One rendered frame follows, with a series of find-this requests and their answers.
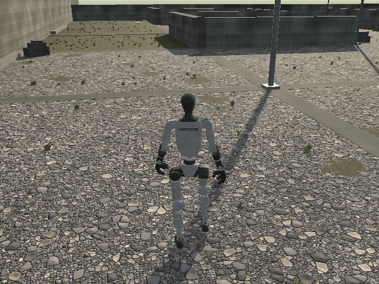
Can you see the right robot hand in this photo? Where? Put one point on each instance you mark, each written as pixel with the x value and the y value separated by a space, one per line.
pixel 222 176

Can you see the robot right thigh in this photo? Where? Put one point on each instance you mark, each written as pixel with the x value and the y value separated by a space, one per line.
pixel 203 173

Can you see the right robot forearm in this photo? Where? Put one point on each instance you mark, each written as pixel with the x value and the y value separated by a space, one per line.
pixel 217 159

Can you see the left robot hand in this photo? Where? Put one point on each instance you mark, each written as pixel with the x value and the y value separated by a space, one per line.
pixel 163 166

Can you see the robot left upper arm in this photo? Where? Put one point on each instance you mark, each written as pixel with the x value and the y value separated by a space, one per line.
pixel 170 125

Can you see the left robot forearm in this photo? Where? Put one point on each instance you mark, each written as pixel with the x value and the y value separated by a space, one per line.
pixel 160 156

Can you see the robot right upper arm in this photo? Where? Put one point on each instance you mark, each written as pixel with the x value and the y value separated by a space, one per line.
pixel 209 134

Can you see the left robot shin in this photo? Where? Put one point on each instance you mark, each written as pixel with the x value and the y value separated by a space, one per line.
pixel 177 221

